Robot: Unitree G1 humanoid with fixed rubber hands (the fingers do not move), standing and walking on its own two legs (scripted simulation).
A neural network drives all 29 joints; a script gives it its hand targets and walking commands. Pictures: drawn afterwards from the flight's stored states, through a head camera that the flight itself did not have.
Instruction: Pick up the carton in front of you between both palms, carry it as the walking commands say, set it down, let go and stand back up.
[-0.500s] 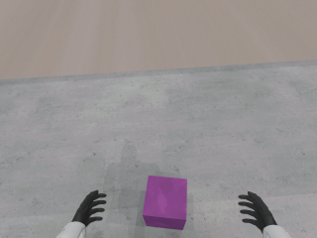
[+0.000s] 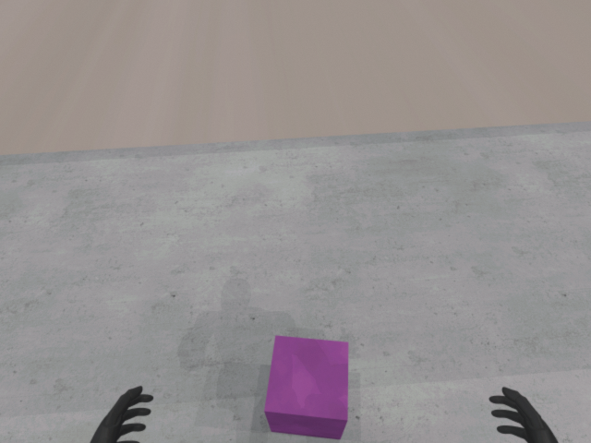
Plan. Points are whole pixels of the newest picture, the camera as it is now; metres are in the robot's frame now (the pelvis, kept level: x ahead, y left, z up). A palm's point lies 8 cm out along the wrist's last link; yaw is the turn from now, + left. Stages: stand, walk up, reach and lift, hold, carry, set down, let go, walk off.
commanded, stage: stand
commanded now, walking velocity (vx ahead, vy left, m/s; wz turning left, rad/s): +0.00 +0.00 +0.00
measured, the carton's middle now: (308, 388) +0.37 +0.02 -0.65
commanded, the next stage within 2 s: none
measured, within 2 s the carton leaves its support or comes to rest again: neither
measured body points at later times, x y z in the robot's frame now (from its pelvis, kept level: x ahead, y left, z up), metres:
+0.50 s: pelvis +0.00 +0.00 +0.01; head +0.00 +0.01 +0.46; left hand +0.12 +0.30 -0.10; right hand +0.13 -0.30 -0.10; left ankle -0.02 +0.11 -0.74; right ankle -0.03 -0.12 -0.74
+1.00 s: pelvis -0.02 +0.00 +0.01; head -0.02 +0.01 +0.46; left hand +0.09 +0.31 -0.10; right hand +0.09 -0.31 -0.10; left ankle -0.02 +0.11 -0.74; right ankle -0.03 -0.12 -0.74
